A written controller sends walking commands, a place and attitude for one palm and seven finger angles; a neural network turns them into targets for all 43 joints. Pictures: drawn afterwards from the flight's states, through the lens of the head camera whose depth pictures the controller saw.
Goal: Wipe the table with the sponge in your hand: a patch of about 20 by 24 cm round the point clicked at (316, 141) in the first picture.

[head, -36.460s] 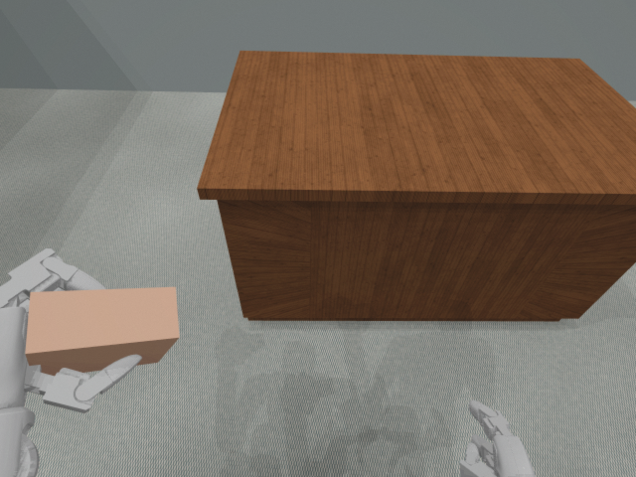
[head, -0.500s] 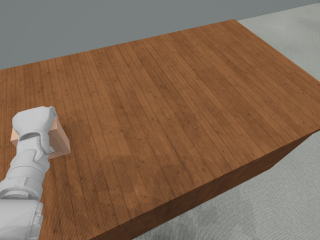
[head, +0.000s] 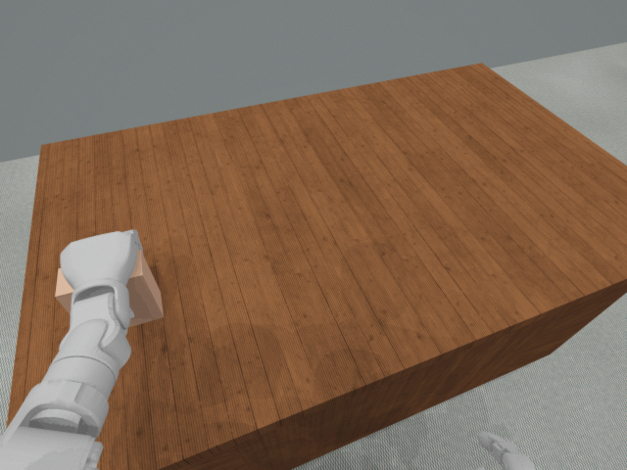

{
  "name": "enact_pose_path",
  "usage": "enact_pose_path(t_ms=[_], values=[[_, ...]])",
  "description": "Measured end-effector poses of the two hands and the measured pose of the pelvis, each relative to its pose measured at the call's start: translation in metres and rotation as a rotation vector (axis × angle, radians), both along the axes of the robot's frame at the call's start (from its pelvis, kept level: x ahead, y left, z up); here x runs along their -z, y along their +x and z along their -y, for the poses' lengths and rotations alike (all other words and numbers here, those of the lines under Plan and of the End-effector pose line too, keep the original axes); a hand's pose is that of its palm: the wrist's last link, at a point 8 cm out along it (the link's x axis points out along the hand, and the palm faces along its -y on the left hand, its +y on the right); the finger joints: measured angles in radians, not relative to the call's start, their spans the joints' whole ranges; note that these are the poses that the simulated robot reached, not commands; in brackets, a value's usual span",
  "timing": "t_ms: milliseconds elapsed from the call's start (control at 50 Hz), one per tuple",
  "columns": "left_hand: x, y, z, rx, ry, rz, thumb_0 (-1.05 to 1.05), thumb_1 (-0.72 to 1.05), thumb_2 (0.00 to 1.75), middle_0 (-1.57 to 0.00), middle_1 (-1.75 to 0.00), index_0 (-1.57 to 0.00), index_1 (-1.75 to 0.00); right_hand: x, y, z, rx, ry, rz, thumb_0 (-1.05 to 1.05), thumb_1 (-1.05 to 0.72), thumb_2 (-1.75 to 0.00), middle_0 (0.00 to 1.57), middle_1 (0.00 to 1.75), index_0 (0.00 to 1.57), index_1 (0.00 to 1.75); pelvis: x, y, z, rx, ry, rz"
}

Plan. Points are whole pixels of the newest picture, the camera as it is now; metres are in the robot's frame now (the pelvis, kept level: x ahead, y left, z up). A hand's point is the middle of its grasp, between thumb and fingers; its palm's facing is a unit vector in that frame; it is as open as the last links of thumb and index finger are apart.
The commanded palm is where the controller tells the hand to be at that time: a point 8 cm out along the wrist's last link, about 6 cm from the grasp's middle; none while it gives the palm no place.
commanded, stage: wipe back along the first lane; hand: left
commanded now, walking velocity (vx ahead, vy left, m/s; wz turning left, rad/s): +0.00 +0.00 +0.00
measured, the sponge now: (118, 301) +0.34 +0.32 -0.03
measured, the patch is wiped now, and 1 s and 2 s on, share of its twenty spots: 1.00 1.00 1.00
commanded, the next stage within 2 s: lift the sponge slowly off the table in 1.16 s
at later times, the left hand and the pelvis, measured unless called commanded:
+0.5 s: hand (125, 301) +0.32 +0.29 +0.01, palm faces -0.05 -0.02 -1.00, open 9.5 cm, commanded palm +0.27 +0.26 +0.04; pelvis +0.01 -0.01 +0.00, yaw +0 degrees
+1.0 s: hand (130, 336) +0.27 +0.26 +0.01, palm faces -0.04 -0.06 -1.00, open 9.5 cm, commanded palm +0.22 +0.24 +0.04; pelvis +0.02 -0.02 +0.01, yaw -1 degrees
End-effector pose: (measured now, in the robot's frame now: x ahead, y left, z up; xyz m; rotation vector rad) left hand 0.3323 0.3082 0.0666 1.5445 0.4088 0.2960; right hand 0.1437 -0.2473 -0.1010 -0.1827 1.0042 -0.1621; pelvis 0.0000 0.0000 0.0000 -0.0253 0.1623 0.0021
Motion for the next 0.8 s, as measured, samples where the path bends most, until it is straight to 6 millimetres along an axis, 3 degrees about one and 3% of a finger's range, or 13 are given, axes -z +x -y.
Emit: enact_pose_path(t_ms=[320, 520, 800], values=[[0.001, -0.019, 0.015, -0.019, 0.005, 0.024, -0.01, -0.46, 1.11, -0.74, -1.48, -0.76, -1.48, 0.003, 0.012, -0.003, -0.015, 0.020, 0.016, 0.01, -0.90, -0.90, 0.20, 0.30, 0.20, 0.30, 0.000, 0.005, 0.004, 0.002, 0.004, 0.015], [0.000, -0.031, 0.026, -0.037, -0.008, 0.017, -0.01, -0.46, 1.11, -0.73, -1.48, -0.75, -1.49, -0.007, 0.045, 0.000, -0.047, 0.025, 0.085, 0.01, -0.90, -0.90, 0.20, 0.30, 0.20, 0.30, -0.002, 0.015, 0.011, 0.003, 0.010, 0.029], [0.000, -0.065, 0.044, -0.031, -0.026, 0.034, 0.01, -0.46, 1.11, -0.73, -1.49, -0.75, -1.49, -0.027, 0.088, -0.002, -0.101, 0.036, 0.211, 0.01, -0.90, -0.90, 0.20, 0.30, 0.20, 0.30, -0.005, 0.022, 0.018, 0.006, 0.016, 0.065]])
